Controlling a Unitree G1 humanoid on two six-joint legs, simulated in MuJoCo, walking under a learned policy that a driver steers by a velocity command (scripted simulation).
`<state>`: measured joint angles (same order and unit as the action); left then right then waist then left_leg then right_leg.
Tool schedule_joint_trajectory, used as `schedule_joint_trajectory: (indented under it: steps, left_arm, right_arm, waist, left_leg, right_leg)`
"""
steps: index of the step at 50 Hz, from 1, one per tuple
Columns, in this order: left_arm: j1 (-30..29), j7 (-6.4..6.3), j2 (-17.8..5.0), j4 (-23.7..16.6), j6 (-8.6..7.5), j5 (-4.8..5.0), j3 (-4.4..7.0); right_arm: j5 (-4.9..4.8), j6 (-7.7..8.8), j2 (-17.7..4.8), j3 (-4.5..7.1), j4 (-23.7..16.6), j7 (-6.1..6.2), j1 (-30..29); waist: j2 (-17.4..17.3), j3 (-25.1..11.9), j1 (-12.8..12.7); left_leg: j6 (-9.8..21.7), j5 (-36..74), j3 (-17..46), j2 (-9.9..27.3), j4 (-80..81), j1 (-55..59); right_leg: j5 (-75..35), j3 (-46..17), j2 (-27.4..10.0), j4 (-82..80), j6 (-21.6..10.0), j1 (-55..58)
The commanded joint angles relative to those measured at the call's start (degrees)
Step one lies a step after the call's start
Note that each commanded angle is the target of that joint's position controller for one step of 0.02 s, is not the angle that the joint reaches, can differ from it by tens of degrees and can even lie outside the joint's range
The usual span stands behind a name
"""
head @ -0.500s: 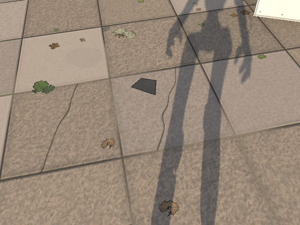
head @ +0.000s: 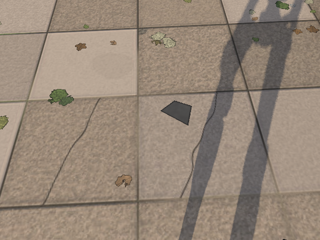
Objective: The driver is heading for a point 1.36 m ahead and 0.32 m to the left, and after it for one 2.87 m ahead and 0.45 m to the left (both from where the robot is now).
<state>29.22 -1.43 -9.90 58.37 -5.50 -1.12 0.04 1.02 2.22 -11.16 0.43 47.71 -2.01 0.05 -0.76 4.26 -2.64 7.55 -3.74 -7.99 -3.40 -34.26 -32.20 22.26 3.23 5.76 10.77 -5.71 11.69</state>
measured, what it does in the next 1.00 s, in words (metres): walks ahead, turning left: left foot, then right foot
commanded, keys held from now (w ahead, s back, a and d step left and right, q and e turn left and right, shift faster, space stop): w+q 0.76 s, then w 0.24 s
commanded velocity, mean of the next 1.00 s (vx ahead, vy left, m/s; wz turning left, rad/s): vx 0.50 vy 0.00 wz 0.48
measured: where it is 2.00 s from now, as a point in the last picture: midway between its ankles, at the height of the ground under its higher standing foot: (118, 118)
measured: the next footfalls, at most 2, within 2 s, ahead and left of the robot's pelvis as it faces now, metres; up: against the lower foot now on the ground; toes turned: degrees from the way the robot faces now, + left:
left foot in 0.04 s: +0.18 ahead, +0.04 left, +0.00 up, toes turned +4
right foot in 0.58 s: +0.53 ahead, -0.06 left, +0.00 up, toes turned +22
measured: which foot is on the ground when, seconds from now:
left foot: up 0.00-0.02, down 0.04-0.58, up 0.60-1.00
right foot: down 0.00-0.04, up 0.06-0.56, down 0.58-1.00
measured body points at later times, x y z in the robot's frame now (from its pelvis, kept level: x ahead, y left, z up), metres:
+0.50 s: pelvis +0.28 +0.00 +0.01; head +0.31 +0.02 +0.46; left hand +0.46 +0.26 -0.07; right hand +0.28 -0.28 -0.11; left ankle +0.14 +0.03 -0.72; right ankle +0.48 -0.10 -0.68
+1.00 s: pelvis +0.53 +0.06 +0.02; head +0.55 +0.07 +0.47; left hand +0.35 +0.25 -0.12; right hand +0.82 -0.02 -0.08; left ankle +0.59 +0.23 -0.68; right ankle +0.49 -0.07 -0.72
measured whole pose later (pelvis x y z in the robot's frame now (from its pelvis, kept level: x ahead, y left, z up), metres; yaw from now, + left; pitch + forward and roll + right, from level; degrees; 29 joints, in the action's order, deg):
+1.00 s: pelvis +0.53 +0.06 +0.02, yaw +31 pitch +2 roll -2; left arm 26.3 0.7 -13.1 52.9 -5.4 -1.0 1.8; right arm 2.2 1.0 -13.9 1.3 42.6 -3.7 2.7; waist -2.1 1.6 -4.2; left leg 3.5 -4.3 -0.1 2.5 -40.1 -34.9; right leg 15.3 9.7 1.1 12.9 -1.3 0.8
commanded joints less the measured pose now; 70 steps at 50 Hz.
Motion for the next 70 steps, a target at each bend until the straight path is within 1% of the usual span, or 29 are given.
schedule_joint_trajectory:
  steps: [1,2,3,4,5,7,8,13,18,23,26,28,29,30,31,33,35,40,46,50,52,54,55,56,57,59,61,65,70]
  left_arm:
    - [-1.85,-1.34,-11.18,-2.11,0.21,-0.31,2.34]
    - [-4.66,-1.07,-11.98,-3.31,0.34,0.00,2.53]
    - [-4.01,-0.53,-7.45,-5.20,-0.15,-1.06,1.79]
    - [-0.73,0.54,-6.51,-7.05,-0.13,0.24,1.96]
    - [-5.82,0.83,-9.79,-8.20,-0.82,-0.67,2.16]
    - [-10.93,1.25,-10.20,-9.74,-1.37,-0.31,2.55]
    - [-10.99,1.29,-9.43,-10.09,-0.41,-0.99,2.43]
    - [-17.63,1.83,-7.16,-14.04,2.81,-1.65,1.85]
    - [-29.21,2.37,-7.86,-18.38,3.32,-1.19,1.72]
    - [-37.89,2.81,-8.19,-22.24,2.62,-0.65,0.94]
    - [-34.13,2.58,-9.78,-22.33,1.67,-0.13,1.19]
    - [-20.40,1.45,-12.92,-18.40,0.72,0.06,2.56]
    - [-11.34,0.38,-16.23,-17.18,0.05,-1.02,3.57]
    - [-6.80,-0.38,-20.53,-17.39,0.42,-2.59,4.67]
    - [-9.10,0.10,-19.90,-17.29,1.34,-1.66,5.10]
    - [-16.48,0.72,-10.14,-18.34,1.56,-0.77,3.26]
    - [-16.27,0.73,-9.05,-16.88,0.96,-0.80,2.81]
    - [-11.29,1.73,-9.41,-13.53,-1.34,0.21,3.21]
    - [-7.24,2.30,-9.98,-10.31,-1.15,0.16,3.09]
    - [-2.27,1.87,-12.02,-7.34,-0.28,0.17,3.40]
    - [-0.71,1.66,-12.61,-5.87,0.58,0.21,3.42]
    - [-0.63,1.57,-12.77,-4.84,1.28,0.66,3.17]
    - [-1.30,1.68,-11.38,-6.00,1.13,1.05,2.59]
    - [0.97,2.37,-4.63,-9.54,0.83,2.54,0.85]
    - [-0.05,1.56,-9.95,-8.57,1.38,1.40,2.64]
    - [-5.38,1.80,-9.44,-9.21,1.64,1.27,3.12]
    - [-4.07,2.32,-7.65,-7.59,3.08,-0.03,3.26]
    - [-7.07,3.65,-5.84,-8.40,4.79,-0.50,3.75]
    - [-17.11,4.27,-4.89,-11.97,4.86,-0.57,3.42]
  right_arm:
    - [0.06,0.89,-8.21,2.90,3.95,1.00,18.48]
    - [0.87,0.97,-10.34,3.99,6.02,1.43,26.18]
    - [0.85,0.71,-13.67,4.81,6.30,1.63,28.23]
    - [-0.03,0.17,-14.81,5.35,5.78,1.30,25.32]
    - [-1.22,0.19,-12.41,5.16,4.87,0.98,19.74]
    - [-0.51,0.59,-7.83,4.14,4.11,0.96,15.18]
    - [-0.58,1.09,-7.43,3.87,4.03,1.32,15.20]
    - [-1.08,2.41,-10.42,4.14,5.19,1.71,20.15]
    - [-1.04,1.63,-10.30,4.12,5.80,1.98,27.96]
    - [-0.01,1.16,-10.98,4.30,5.40,2.76,31.75]
    - [0.15,1.26,-12.48,4.82,3.84,3.38,27.97]
    - [-0.33,1.95,-13.61,5.06,2.68,2.58,24.00]
    - [-1.09,2.59,-11.81,4.64,1.42,1.85,23.60]
    - [-2.92,2.71,-5.78,3.40,-0.40,2.00,27.60]
    - [-1.60,2.11,-9.96,3.91,-0.90,2.38,30.76]
    - [0.22,0.89,-10.49,4.09,0.14,1.83,24.15]
    - [1.01,-0.13,-8.91,4.07,-0.81,0.69,22.01]
    - [1.34,-1.65,-6.69,3.39,-3.94,-0.95,16.17]
    - [1.17,-0.68,-4.76,1.55,-7.63,-1.71,4.21]
    - [1.24,-0.27,-5.42,0.92,-9.60,-1.64,-2.01]
    - [1.60,0.17,-6.01,1.00,-9.58,-1.06,-1.91]
    - [2.16,1.43,-7.30,1.85,-5.59,-0.11,9.45]
    - [3.19,2.10,-10.68,3.06,-2.48,0.73,19.59]
    - [4.15,2.13,-17.11,4.72,-2.00,1.81,26.48]
    - [1.47,1.39,-16.87,5.10,-1.83,2.22,26.76]
    - [0.38,1.82,-10.17,3.28,-1.81,1.89,17.79]
    - [-0.08,2.67,-6.30,2.29,-1.48,1.90,14.15]
    - [-0.36,4.53,-6.98,2.72,0.43,2.25,16.32]
    - [-0.01,4.55,-6.26,2.56,2.83,2.71,20.33]
  waist:
    - [6.35,-8.56,10.91]
    - [4.43,-11.28,15.18]
    - [-5.35,-13.98,12.09]
    - [-11.73,-16.79,7.82]
    - [-2.27,-8.66,6.60]
    - [5.10,-0.40,2.76]
    - [6.15,-0.13,1.24]
    - [0.89,0.15,1.38]
    - [-2.30,-1.23,6.65]
    - [-3.88,-0.92,9.42]
    - [-5.04,-1.78,6.07]
    - [-2.97,-8.22,-0.52]
    - [0.41,-15.32,-4.05]
    - [11.70,-22.63,-2.87]
    - [16.25,-24.33,0.19]
    - [2.24,-8.13,1.59]
    - [5.12,-3.99,3.15]
    - [5.68,-3.33,3.57]
    - [5.60,-0.82,1.74]
    - [5.77,0.25,0.05]
    - [6.22,-0.15,0.42]
    - [4.72,-6.15,5.90]
    - [1.93,-12.98,9.71]
    - [-10.77,-22.35,10.46]
    - [-7.54,-22.79,10.70]
    - [-3.68,-8.04,6.08]
    - [-4.98,-3.00,2.66]
    - [-3.84,-1.55,0.93]
    - [-3.08,1.11,2.23]
  left_leg:
    - [4.03,-2.08,0.91,-3.56,3.84,22.46]
    - [7.11,-4.36,7.43,1.36,6.55,33.68]
    - [10.82,-0.22,26.28,14.98,5.15,42.12]
    - [21.00,-7.74,53.09,22.81,14.54,50.66]
    - [18.12,-15.21,46.80,20.83,19.64,43.38]
    - [13.76,-6.24,37.04,16.96,23.28,28.09]
    - [12.34,-0.83,33.28,14.64,23.40,23.58]
    - [8.60,8.97,24.78,8.66,24.69,17.11]
    - [3.58,14.92,25.84,7.40,21.55,26.28]
    - [4.74,20.42,29.28,8.76,17.10,35.15]
    - [3.03,24.47,30.67,9.62,13.30,33.27]
    - [0.27,31.57,28.51,6.01,0.34,27.98]
    - [-0.84,20.16,26.23,3.12,-12.50,20.53]
    - [-2.59,-17.22,18.27,-3.93,-28.90,4.86]
    - [-2.20,-27.54,15.71,-3.18,-36.97,-2.14]
    - [-2.88,-17.43,14.33,2.54,-37.42,-3.81]
    - [-3.71,-15.17,13.30,5.20,-33.81,-1.53]
    - [-4.15,-9.18,12.67,6.16,-31.36,-5.42]
    - [-4.72,2.19,8.43,5.10,-10.67,-2.83]
    - [-3.35,-1.92,4.52,5.08,-1.81,0.63]
    - [-1.83,-6.94,3.30,3.84,1.64,3.94]
    - [0.22,-6.05,2.56,0.76,8.61,19.86]
    - [2.22,-7.26,8.95,6.75,8.64,35.59]
    - [8.05,-10.12,33.70,26.55,10.65,55.91]
    - [9.52,-7.38,42.65,29.99,16.28,51.36]
    - [5.12,-4.93,25.71,23.33,20.07,35.73]
    - [1.14,-3.16,16.75,18.62,24.26,26.26]
    - [0.90,4.97,8.79,17.22,27.06,24.79]
    - [1.11,9.08,1.87,16.41,27.12,27.06]
  right_leg:
    - [-76.11,0.88,-17.05,28.09,2.44,-6.85]
    - [-61.98,2.34,-15.07,43.68,2.66,-16.77]
    - [-10.08,3.94,-6.77,62.93,2.01,-30.08]
    - [7.87,-4.28,-0.09,76.88,3.32,-49.32]
    - [0.33,-8.32,-5.21,72.46,1.65,-54.00]
    - [-5.22,-7.27,-8.57,64.60,2.41,-49.32]
    - [-5.12,-7.37,-9.71,61.44,3.61,-46.05]
    - [-11.83,-3.78,-11.05,47.63,7.46,-44.90]
    - [-22.18,-3.33,-9.42,36.15,8.23,-50.65]
    - [-19.55,-3.49,-6.56,27.37,7.51,-52.53]
    - [-16.72,-4.57,-4.96,19.99,5.56,-41.44]
    - [-16.51,-4.25,-3.46,14.50,3.01,-21.03]
    - [-10.41,-11.84,-11.97,14.15,0.60,-6.65]
    - [-5.97,-32.60,-28.41,12.54,-3.46,8.23]
    - [-1.24,-48.65,-32.09,7.74,-7.78,5.63]
    - [0.95,-31.98,-26.01,4.29,-5.66,-10.94]
    - [-9.36,-20.84,-21.69,1.36,-3.48,-18.42]
    - [-24.07,-9.98,-20.48,-1.77,-4.22,-19.06]
    - [-28.89,-0.66,-17.30,-3.11,-3.17,-19.53]
    - [-32.26,-0.81,-20.04,-1.50,-3.34,-13.96]
    - [-40.39,-1.30,-20.84,2.80,-3.29,-10.78]
    - [-51.32,0.33,-18.49,17.36,-2.04,-12.07]
    - [-40.35,1.27,-16.12,29.77,-0.87,-21.41]
    - [-7.36,4.68,-8.39,51.09,2.04,-43.09]
    - [8.26,-2.29,-5.23,59.89,1.56,-48.76]
    - [-0.51,-5.58,-10.14,57.22,0.96,-49.10]
    - [-4.44,-5.18,-11.71,53.43,1.89,-44.34]
    - [-11.39,-4.58,-11.74,53.42,2.91,-46.76]
    - [-20.75,-3.07,-11.78,43.18,3.50,-52.14]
